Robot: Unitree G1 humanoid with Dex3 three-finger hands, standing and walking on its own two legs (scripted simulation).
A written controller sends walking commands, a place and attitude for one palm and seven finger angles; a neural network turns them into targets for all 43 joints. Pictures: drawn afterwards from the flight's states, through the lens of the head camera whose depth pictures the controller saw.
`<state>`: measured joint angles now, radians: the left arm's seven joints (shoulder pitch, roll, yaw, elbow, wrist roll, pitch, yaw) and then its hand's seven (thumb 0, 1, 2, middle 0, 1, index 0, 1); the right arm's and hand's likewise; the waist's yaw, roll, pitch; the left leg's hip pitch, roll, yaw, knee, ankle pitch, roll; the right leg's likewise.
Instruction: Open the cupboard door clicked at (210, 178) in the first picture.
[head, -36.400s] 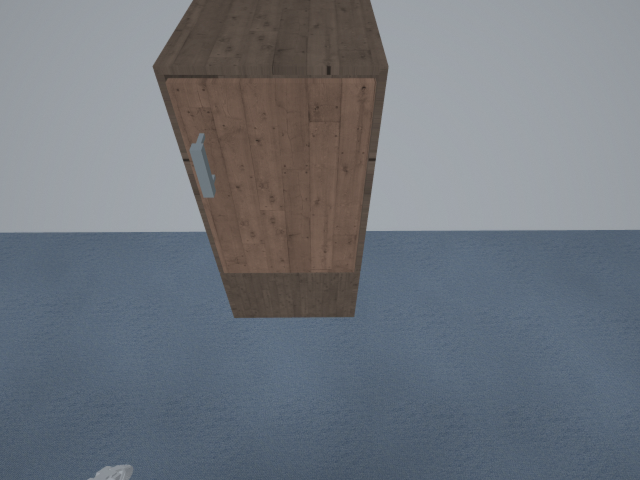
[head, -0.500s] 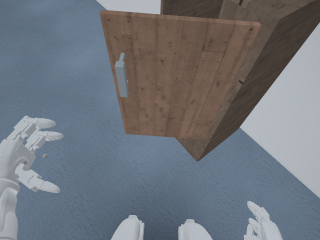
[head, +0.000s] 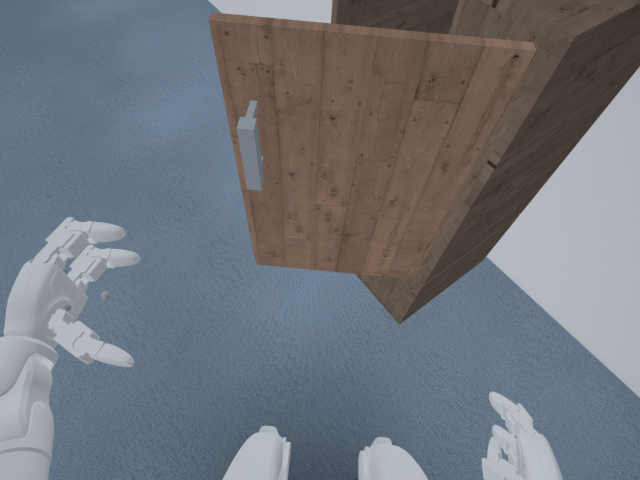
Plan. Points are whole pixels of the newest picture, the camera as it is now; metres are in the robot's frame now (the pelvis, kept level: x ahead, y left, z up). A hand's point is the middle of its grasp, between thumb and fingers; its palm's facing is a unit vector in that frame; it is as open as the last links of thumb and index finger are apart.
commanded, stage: move the hooked fingers beside the handle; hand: left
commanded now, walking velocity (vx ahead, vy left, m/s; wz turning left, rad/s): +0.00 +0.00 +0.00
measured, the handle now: (254, 146) +0.56 +0.14 +0.04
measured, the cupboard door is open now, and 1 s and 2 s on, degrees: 49 49 49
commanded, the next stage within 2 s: none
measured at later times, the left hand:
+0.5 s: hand (145, 243) +0.38 +0.24 +0.05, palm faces -0.03 -1.00 -0.02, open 14.0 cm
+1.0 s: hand (174, 203) +0.44 +0.23 +0.05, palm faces -0.03 -1.00 -0.01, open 14.0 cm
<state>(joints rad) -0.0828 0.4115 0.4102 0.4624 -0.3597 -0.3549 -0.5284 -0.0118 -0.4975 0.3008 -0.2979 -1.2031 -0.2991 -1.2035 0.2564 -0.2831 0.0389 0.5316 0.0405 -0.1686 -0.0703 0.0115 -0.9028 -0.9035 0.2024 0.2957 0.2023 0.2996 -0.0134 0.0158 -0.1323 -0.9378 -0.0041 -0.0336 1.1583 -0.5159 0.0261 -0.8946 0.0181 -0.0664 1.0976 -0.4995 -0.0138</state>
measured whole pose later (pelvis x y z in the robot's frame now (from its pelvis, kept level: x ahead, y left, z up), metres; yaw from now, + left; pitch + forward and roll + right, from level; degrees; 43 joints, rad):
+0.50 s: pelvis +0.00 +0.00 +0.00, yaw -1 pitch +19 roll -3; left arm -0.31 0.42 0.40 0.65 -0.28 -0.37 -0.45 -0.01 -0.50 0.30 -0.30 -1.20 -0.30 -1.20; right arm 0.30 -0.28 0.03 0.57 0.04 -0.09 -0.06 0.01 -0.90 -0.90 0.20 0.30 0.20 0.30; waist -0.06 0.01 -0.13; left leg -0.96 0.00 -0.01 1.14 -0.51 0.03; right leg -0.93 0.02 -0.04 1.09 -0.49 -0.01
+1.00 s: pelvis +0.00 +0.00 -0.01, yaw -2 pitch +21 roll -3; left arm -0.61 0.47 0.41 0.93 -0.20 -0.42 -0.40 -0.01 -0.50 0.30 -0.30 -1.20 -0.30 -1.20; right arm 0.31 -0.27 0.03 0.61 0.02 -0.02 -0.04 0.01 -0.90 -0.90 0.20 0.30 0.20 0.30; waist -0.10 0.01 -0.13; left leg -1.03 0.01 -0.01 1.18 -0.52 0.03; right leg -1.00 0.03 -0.04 1.12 -0.49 -0.01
